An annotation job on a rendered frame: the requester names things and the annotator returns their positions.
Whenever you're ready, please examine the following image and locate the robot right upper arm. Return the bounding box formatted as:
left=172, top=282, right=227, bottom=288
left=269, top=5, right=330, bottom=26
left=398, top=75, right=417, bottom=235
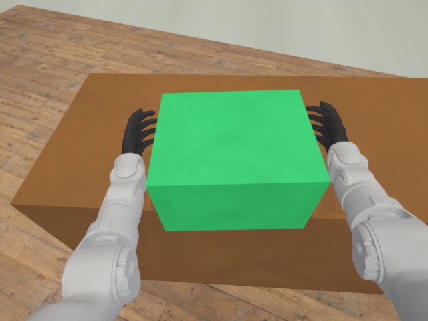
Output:
left=352, top=218, right=428, bottom=321

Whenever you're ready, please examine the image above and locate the carton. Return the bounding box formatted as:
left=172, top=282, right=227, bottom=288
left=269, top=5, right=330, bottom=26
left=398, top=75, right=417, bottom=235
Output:
left=146, top=90, right=331, bottom=231

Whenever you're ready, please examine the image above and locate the robot right forearm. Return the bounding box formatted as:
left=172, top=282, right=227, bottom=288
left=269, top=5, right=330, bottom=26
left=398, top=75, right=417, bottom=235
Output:
left=326, top=142, right=428, bottom=232

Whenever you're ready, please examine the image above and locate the robot left forearm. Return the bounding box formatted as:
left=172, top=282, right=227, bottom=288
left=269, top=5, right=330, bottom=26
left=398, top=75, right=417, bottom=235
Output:
left=62, top=153, right=147, bottom=298

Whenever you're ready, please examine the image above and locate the robot left upper arm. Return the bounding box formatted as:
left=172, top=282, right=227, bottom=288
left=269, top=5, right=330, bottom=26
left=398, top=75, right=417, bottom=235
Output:
left=25, top=244, right=141, bottom=321

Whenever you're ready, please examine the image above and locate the robot right hand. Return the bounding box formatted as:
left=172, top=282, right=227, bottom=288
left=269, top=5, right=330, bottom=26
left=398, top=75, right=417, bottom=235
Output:
left=306, top=101, right=349, bottom=154

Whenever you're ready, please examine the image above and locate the pedestal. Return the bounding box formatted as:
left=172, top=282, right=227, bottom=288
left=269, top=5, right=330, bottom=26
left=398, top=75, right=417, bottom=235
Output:
left=10, top=73, right=428, bottom=294

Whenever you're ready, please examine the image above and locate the robot left hand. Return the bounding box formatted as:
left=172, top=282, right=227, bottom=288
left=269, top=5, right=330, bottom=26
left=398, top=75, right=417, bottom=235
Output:
left=121, top=108, right=158, bottom=157

